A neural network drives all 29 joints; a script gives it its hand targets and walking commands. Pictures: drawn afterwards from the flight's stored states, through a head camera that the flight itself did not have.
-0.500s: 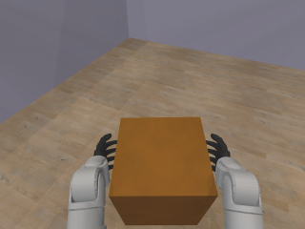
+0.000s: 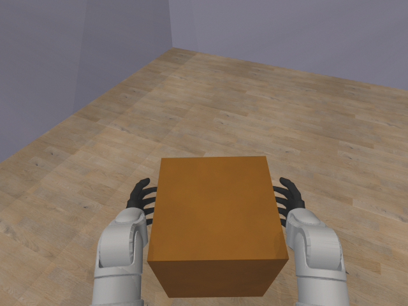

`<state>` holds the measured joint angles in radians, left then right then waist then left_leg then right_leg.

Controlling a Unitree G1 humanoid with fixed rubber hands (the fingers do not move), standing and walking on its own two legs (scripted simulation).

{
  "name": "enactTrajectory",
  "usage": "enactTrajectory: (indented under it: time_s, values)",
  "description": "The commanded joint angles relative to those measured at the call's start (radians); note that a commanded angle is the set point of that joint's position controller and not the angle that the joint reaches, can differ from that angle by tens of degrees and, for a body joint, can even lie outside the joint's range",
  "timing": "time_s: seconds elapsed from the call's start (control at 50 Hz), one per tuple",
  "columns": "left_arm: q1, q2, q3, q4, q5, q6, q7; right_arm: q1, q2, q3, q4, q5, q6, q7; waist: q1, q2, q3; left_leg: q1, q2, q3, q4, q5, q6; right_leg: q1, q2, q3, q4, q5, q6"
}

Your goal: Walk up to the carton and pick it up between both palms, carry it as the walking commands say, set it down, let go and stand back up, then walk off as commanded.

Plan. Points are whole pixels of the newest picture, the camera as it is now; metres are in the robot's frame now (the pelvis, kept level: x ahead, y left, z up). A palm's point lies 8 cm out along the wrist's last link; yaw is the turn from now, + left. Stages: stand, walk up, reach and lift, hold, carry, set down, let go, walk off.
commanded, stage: carry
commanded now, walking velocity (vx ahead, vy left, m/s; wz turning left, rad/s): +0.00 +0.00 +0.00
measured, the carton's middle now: (214, 230) +0.28 +0.00 +0.00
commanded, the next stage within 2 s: hold in 0.92 s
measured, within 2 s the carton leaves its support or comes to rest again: neither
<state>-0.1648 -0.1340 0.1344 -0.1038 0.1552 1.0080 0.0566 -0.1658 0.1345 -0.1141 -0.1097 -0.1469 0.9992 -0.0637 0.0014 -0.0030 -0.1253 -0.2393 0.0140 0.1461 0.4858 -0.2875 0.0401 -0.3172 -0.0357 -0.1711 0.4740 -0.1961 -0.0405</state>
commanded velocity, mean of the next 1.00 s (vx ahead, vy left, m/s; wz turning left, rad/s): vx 0.00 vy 0.00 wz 0.00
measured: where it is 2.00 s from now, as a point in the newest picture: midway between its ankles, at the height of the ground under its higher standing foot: outside the picture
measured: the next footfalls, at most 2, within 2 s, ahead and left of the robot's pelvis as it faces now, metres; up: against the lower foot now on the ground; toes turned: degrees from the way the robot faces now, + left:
none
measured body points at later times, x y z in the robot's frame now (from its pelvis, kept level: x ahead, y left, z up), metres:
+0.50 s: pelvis -0.01 -0.01 +0.00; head -0.04 -0.01 +0.45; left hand +0.27 +0.15 +0.06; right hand +0.28 -0.16 +0.06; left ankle -0.02 +0.09 -0.74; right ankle +0.03 -0.09 -0.74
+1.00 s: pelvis -0.02 -0.02 +0.00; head -0.04 -0.02 +0.45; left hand +0.27 +0.14 +0.04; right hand +0.27 -0.16 +0.03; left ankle -0.02 +0.09 -0.74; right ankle +0.03 -0.09 -0.74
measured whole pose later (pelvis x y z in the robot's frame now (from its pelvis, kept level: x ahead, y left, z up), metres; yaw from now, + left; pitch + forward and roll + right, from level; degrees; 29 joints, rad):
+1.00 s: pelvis -0.02 -0.02 +0.00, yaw -1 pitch -3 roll +0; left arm -0.21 -0.14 0.18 0.12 0.23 0.83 0.01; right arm -0.21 0.14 -0.15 0.10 -0.23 0.83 -0.03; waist 0.01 0.02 -0.01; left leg -0.18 0.01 0.06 0.48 -0.25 0.02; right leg -0.24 0.01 -0.14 0.43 -0.15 -0.07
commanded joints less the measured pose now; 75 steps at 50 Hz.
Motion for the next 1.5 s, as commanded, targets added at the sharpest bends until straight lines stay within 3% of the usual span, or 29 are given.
enactTrajectory:
  time_s: [0.0,0.9,0.92,0.94,0.98,1.02,1.04,1.1,1.14,1.3,1.48]
  values:
    - [-0.440,-0.789,-0.584,-0.070,-0.289,-0.026,-0.197,-0.409,0.844,0.585,-0.056,0.292,-0.014,0.204,-0.001,0.006,-0.176,0.003,0.139,-0.134,-0.092,0.147,0.007,0.122,-0.123,0.140,-0.060,0.138,-0.010]
    - [-0.427,-0.787,-0.578,-0.063,-0.284,-0.052,-0.203,-0.402,0.832,0.577,-0.041,0.274,-0.039,0.201,-0.004,0.005,-0.174,-0.024,0.134,-0.139,-0.081,0.076,0.002,0.109,-0.119,0.155,-0.087,0.104,-0.018]
    - [-0.371,-0.629,-0.202,0.474,-0.027,-0.139,-0.199,-0.322,0.657,0.219,0.479,0.031,-0.112,0.203,0.015,0.073,0.130,-0.102,-0.069,-0.228,-0.138,0.035,0.017,0.284,0.094,0.302,-0.107,0.066,-0.003]
    - [-0.346,-0.671,-0.329,0.229,-0.056,-0.241,-0.196,-0.273,0.726,0.369,0.245,0.079,-0.211,0.190,0.007,0.037,0.058,-0.110,-0.054,-0.272,-0.116,0.075,0.022,0.399,0.077,0.333,-0.095,0.104,-0.004]
    - [-0.429,-0.769,-0.422,0.133,-0.130,-0.299,-0.226,-0.338,0.839,0.472,0.122,0.127,-0.272,0.193,0.010,0.020,-0.118,-0.094,-0.059,-0.297,-0.098,0.217,0.020,0.530,0.060,0.348,-0.060,0.329,0.010]
    - [-0.548,-0.809,-0.483,0.087,-0.186,-0.328,-0.265,-0.435,0.907,0.541,0.060,0.164,-0.295,0.188,0.003,0.002,-0.235,-0.106,-0.071,-0.313,-0.078,0.235,0.014,0.603,0.049,0.356,-0.037,0.425,0.015]
    - [-0.565,-0.806,-0.497,0.090,-0.203,-0.331,-0.282,-0.441,0.926,0.561,0.066,0.173,-0.296,0.189,0.009,0.002,-0.249,-0.143,-0.071,-0.315,-0.079,0.215,0.013,0.633,0.044,0.360,-0.034,0.421,0.020]
    - [-0.562,-0.790,-0.443,0.215,-0.177,-0.330,-0.296,-0.532,0.956,0.560,0.140,0.167,-0.292,0.199,0.056,-0.020,-0.172,-0.159,-0.069,-0.293,-0.094,0.079,0.017,0.564,0.052,0.365,-0.076,0.147,0.027]
    - [-0.557,-0.805,-0.415,0.284,-0.157,-0.327,-0.301,-0.551,0.981,0.543,0.197,0.163,-0.284,0.214,0.056,-0.017,-0.110,-0.159,-0.061,-0.291,-0.110,0.031,0.026,0.536,0.058,0.363,-0.090,0.063,0.025]
    - [-0.699,-0.867,-0.325,0.443,-0.119,-0.323,-0.309,-0.602,1.007,0.387,0.435,0.087,-0.276,0.260,0.013,0.044,0.021,-0.155,-0.038,-0.288,-0.170,-0.041,0.025,0.519,0.071,0.318,-0.100,0.013,0.009]
    - [-0.766,-0.930,-0.315,0.486,-0.129,-0.338,-0.298,-0.669,0.974,0.346,0.449,0.064,-0.301,0.286,-0.003,0.060,0.008,-0.168,-0.012,-0.298,-0.213,-0.069,0.022,0.548,0.093,0.280,-0.065,0.043,0.002]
